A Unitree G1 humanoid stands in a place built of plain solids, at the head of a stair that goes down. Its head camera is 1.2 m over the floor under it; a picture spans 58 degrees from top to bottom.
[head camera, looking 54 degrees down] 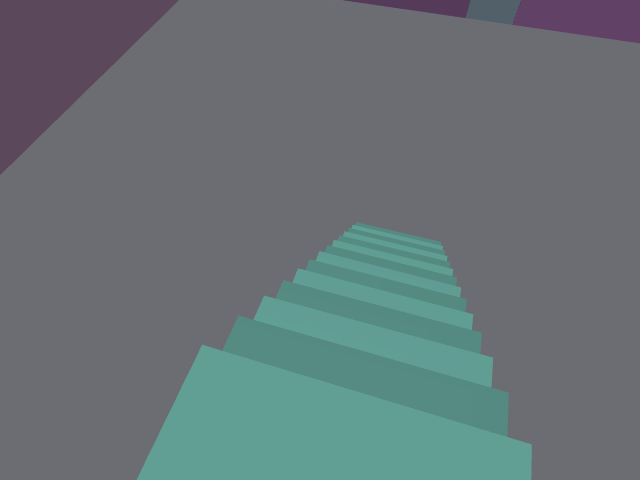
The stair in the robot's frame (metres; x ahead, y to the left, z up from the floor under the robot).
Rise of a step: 0.19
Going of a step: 0.20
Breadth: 0.92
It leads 17 degrees to the right of straight ahead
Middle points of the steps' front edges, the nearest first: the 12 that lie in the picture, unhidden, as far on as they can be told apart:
0.36 -0.10 0.00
0.55 -0.16 -0.19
0.73 -0.21 -0.38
0.92 -0.27 -0.57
1.11 -0.32 -0.77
1.29 -0.38 -0.96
1.48 -0.44 -1.15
1.67 -0.49 -1.34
1.85 -0.55 -1.53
2.04 -0.61 -1.72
2.23 -0.66 -1.92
2.41 -0.72 -2.11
